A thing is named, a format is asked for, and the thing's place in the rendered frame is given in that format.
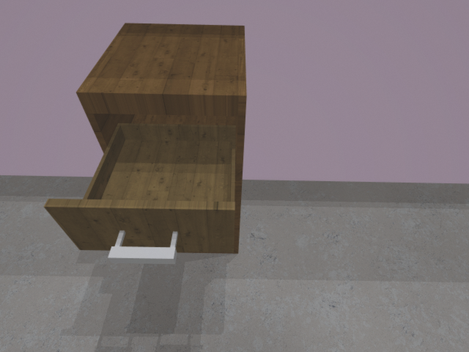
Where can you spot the handle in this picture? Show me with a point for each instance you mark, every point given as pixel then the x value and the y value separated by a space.
pixel 143 255

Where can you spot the drawer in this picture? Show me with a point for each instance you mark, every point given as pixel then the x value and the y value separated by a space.
pixel 153 180

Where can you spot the cabinet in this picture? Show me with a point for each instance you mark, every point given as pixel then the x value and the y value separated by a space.
pixel 183 74

